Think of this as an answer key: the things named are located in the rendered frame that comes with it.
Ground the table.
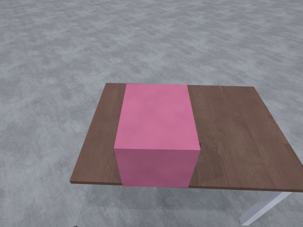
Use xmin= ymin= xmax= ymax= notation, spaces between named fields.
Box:
xmin=70 ymin=83 xmax=303 ymax=226

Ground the carton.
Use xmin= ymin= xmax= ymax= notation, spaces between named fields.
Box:
xmin=114 ymin=84 xmax=201 ymax=188

